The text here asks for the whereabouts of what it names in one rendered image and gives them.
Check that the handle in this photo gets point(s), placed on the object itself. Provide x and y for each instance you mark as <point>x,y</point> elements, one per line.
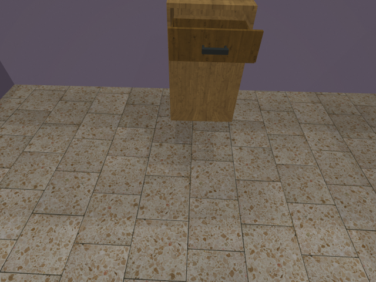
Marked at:
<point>215,51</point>

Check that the cabinet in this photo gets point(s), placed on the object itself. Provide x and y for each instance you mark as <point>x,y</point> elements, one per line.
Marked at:
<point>206,91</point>

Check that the drawer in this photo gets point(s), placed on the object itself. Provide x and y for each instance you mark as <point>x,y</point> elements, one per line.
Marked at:
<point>186,37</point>

